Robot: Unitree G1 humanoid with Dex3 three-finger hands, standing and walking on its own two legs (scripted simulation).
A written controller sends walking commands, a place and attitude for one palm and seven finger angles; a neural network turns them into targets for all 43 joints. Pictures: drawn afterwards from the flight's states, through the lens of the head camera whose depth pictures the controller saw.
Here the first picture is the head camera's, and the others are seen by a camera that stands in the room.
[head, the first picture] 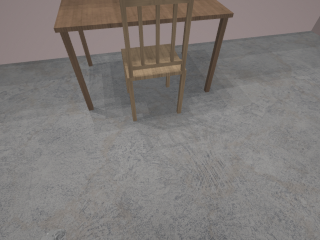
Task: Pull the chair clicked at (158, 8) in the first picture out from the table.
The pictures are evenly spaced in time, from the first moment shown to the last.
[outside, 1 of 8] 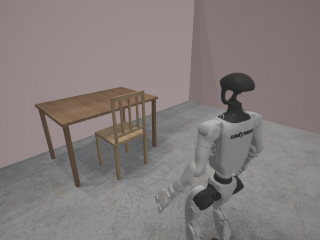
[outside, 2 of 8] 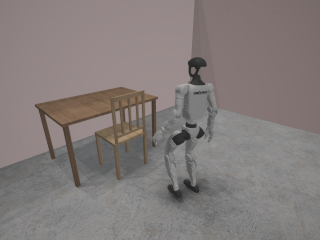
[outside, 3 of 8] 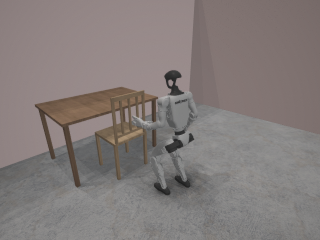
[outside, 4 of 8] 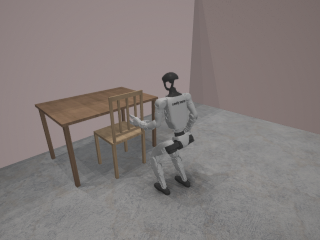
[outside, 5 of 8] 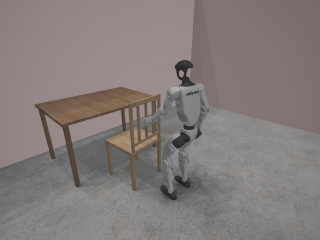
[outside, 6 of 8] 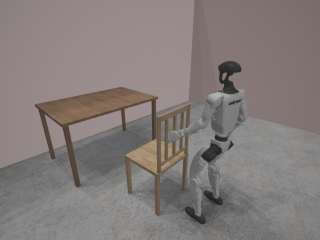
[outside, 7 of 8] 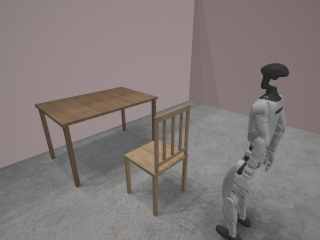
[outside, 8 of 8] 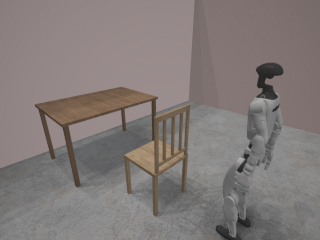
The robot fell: no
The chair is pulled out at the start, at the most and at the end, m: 0.00 0.63 0.62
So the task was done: yes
